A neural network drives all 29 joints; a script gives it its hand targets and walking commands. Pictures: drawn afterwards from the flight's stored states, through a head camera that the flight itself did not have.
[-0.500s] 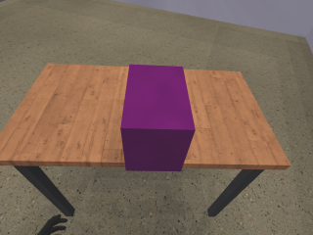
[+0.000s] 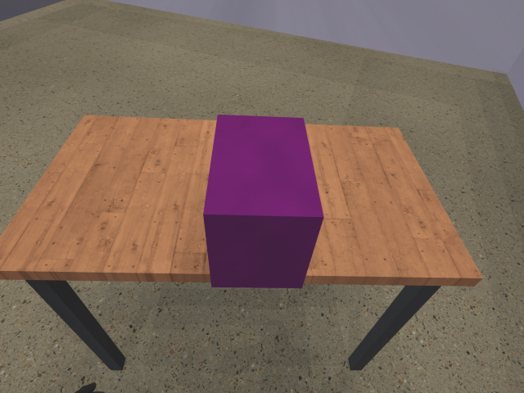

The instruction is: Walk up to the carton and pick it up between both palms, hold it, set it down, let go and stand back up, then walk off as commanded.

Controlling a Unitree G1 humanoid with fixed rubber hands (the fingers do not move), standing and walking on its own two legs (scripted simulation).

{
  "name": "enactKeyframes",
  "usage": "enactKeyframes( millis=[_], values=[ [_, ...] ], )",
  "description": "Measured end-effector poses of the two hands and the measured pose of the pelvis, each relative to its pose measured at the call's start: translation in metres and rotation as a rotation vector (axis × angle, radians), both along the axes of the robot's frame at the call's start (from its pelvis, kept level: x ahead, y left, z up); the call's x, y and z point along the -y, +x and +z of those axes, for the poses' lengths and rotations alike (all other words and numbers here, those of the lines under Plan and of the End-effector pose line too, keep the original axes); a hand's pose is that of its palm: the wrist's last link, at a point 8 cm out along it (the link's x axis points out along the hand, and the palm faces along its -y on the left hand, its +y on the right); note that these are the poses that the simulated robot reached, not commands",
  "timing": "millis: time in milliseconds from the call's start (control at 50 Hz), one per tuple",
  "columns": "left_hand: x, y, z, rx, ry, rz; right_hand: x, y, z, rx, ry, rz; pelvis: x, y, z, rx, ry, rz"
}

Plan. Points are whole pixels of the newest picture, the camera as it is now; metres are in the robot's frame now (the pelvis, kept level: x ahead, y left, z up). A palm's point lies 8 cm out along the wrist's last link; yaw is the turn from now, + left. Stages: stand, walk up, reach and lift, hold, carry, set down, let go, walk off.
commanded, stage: stand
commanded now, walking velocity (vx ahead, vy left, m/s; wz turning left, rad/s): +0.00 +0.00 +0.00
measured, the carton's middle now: (259, 199) +0.46 +0.01 +0.04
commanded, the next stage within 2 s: walk off in 0.62 s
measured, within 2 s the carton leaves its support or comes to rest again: neither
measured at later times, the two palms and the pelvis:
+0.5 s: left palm out of the picture +0.08 +0.28 -0.10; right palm out of the picture +0.03 -0.30 -0.11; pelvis -0.01 +0.00 +0.00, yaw +0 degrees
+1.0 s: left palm out of the picture +0.04 +0.30 -0.11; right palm out of the picture +0.01 -0.31 -0.11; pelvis -0.05 -0.01 -0.01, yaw +0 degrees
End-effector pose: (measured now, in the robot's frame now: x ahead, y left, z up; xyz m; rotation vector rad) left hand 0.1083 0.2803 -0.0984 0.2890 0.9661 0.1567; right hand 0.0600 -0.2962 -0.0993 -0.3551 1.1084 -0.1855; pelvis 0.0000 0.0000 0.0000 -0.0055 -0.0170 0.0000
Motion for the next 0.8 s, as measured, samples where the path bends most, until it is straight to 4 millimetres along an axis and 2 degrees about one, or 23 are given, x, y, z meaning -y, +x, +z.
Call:
enactKeyframes(
  millis=[540, 800],
  values=[
    [-0.003, -0.028, -0.006, -0.056, 0.005, 0.017, 0.003, -0.033, -0.009, -0.064, 0.006, -0.033, 0.000, -0.013, 0.000, 0.018, 0.000, 0.000],
    [-0.004, -0.039, -0.009, -0.077, 0.008, 0.025, 0.003, -0.042, -0.011, -0.067, 0.010, -0.037, 0.000, -0.019, 0.000, 0.026, 0.000, 0.000]
  ],
)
